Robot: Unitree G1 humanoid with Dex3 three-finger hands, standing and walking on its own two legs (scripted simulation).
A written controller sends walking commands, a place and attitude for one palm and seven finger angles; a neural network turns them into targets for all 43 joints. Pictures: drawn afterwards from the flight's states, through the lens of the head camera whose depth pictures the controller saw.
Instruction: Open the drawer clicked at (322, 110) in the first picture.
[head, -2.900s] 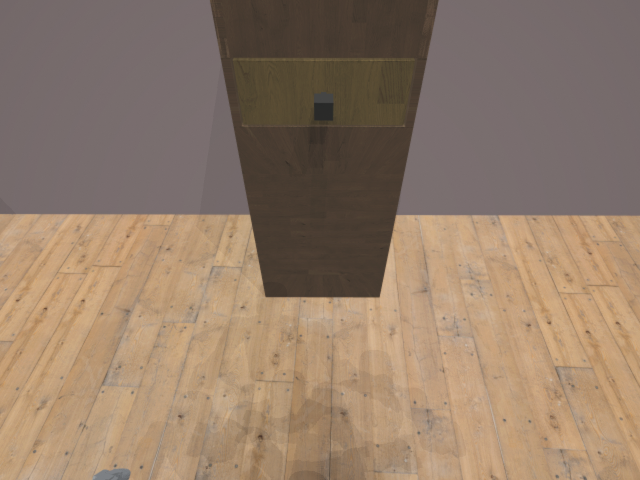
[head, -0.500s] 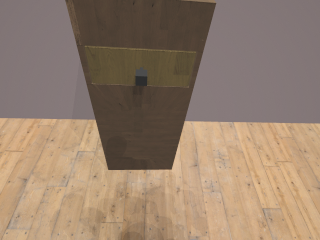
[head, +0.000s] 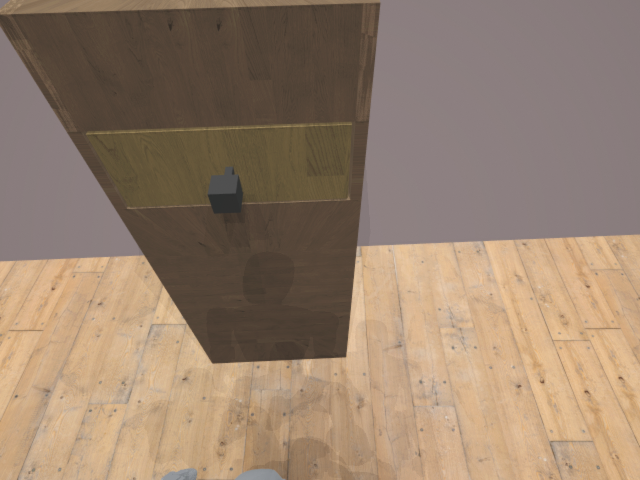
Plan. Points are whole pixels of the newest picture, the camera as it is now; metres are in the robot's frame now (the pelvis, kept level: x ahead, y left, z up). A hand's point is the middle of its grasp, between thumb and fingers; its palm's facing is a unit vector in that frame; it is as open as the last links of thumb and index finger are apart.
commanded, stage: come to a stop and stand still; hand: left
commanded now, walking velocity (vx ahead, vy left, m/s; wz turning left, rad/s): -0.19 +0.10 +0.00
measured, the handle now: (227, 185) +0.52 +0.17 +0.06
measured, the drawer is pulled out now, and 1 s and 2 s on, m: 0.00 0.00 0.00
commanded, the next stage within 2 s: look again from close up in 1.98 s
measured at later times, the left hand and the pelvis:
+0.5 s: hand out of the picture -0.03 +0.24 -0.17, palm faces +0.03 -0.99 -0.16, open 7.4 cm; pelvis -0.02 +0.06 +0.02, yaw -2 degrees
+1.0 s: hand out of the picture -0.06 +0.14 -0.17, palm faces +0.01 -0.99 -0.14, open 7.3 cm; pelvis -0.05 -0.01 +0.01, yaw -1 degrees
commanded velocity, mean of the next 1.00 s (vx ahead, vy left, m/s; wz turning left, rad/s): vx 0.00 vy -0.06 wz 0.00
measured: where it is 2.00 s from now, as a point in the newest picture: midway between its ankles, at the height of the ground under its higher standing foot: outside the picture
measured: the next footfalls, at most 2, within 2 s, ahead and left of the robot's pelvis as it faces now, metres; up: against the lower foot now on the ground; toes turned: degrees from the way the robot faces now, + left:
left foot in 0.18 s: +0.06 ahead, +0.12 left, +0.00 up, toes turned +4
right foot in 0.74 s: -0.04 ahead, -0.11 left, +0.00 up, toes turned -4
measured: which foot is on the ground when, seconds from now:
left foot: up 0.00-0.16, down 0.18-1.00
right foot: down 0.00-0.18, up 0.20-0.72, down 0.74-1.00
